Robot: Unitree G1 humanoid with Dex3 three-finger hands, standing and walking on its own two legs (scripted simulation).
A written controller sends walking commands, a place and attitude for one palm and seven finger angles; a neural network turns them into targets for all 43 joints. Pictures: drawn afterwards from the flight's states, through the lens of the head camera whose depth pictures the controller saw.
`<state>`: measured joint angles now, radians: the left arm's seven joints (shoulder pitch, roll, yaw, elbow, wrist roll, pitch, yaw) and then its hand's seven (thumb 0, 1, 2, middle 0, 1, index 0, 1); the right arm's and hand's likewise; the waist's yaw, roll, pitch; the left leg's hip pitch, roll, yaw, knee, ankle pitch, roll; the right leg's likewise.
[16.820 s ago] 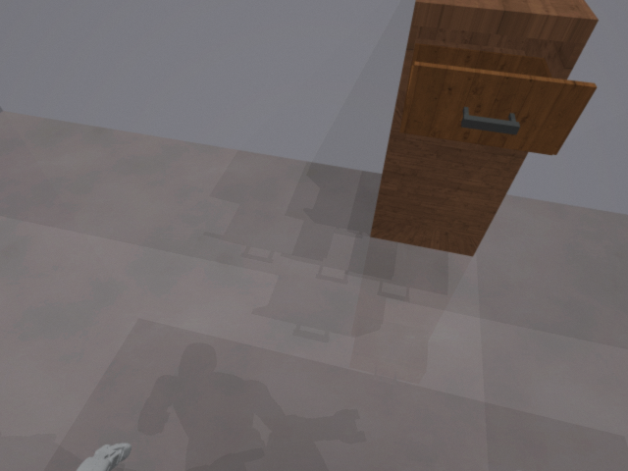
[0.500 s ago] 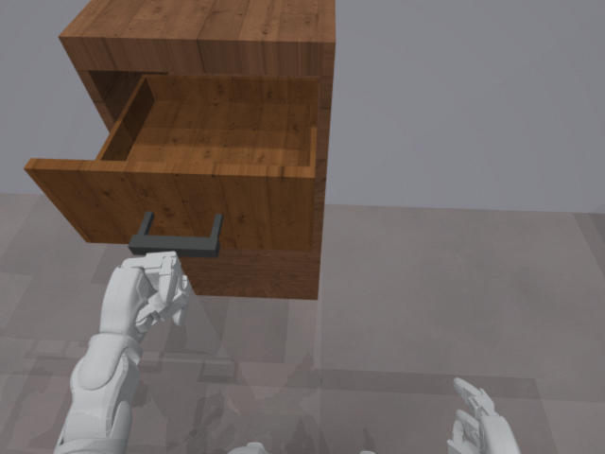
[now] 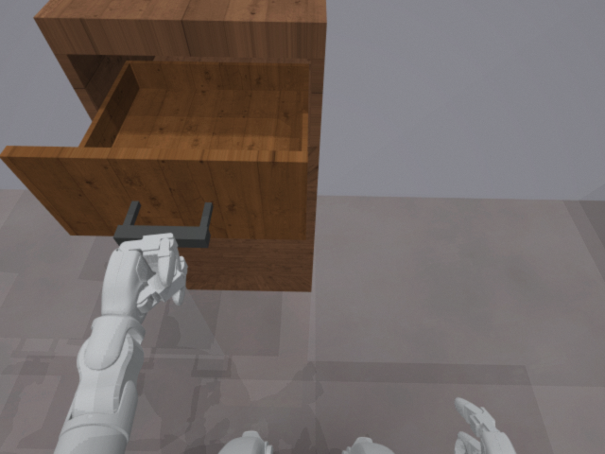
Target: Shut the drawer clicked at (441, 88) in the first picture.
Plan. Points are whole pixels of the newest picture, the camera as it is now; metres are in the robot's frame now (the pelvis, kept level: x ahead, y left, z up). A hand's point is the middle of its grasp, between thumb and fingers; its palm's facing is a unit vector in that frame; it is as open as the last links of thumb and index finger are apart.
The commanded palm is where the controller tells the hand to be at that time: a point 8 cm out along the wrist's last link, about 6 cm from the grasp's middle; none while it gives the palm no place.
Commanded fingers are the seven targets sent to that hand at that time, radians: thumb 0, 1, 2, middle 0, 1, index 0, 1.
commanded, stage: bring the fist close to the handle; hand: left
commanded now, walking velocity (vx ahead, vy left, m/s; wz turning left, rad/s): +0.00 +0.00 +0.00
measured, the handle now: (167, 223) +0.41 +0.20 +0.05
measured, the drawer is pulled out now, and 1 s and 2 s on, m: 0.23 0.18 0.06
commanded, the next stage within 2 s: push the drawer shut in 0.12 s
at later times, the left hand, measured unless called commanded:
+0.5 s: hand (189, 272) +0.33 +0.16 +0.05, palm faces +0.00 -1.00 -0.04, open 2.8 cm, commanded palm +0.33 +0.22 +0.05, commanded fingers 0.00 0.90 0.90 -1.40 -1.60 -1.40 -1.60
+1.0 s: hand (190, 238) +0.39 +0.17 +0.05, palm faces -0.02 -1.00 -0.04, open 2.7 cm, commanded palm +0.39 +0.22 +0.05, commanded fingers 0.00 0.90 0.90 -1.40 -1.60 -1.40 -1.60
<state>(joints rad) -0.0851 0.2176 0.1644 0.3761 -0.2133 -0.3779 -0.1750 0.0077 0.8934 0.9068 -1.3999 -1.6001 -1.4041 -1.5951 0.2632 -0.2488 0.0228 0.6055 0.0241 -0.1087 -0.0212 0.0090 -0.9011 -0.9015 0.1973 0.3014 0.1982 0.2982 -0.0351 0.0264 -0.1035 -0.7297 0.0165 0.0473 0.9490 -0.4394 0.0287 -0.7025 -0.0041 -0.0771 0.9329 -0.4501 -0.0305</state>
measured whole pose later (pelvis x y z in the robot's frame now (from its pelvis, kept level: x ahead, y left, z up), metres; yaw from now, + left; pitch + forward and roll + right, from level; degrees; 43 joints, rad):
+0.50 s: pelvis +0.00 -0.02 +0.00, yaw +1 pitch +13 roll +0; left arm -0.18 0.24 0.17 0.47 -0.21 -0.38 -0.21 -0.06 0.83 0.93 -1.40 -1.60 -1.40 -1.59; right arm 0.23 -0.25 0.03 0.61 0.03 -0.09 -0.03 0.01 -0.90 -0.90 0.20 0.30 0.20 0.30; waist -0.03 0.02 -0.09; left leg -0.75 0.02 0.02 0.96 -0.43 0.01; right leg -0.72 0.00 -0.10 0.96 -0.46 -0.05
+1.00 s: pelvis -0.03 -0.01 -0.01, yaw +1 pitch +14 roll -1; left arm -0.55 0.32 0.21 0.86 -0.19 -0.42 -0.23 -0.08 0.71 0.95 -1.40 -1.60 -1.40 -1.60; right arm 0.28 -0.26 0.04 0.67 0.04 -0.09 -0.05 0.01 -0.90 -0.90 0.20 0.30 0.20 0.30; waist -0.07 0.03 -0.08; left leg -0.85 0.02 0.01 1.01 -0.41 0.01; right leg -0.81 0.00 -0.12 0.99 -0.43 -0.05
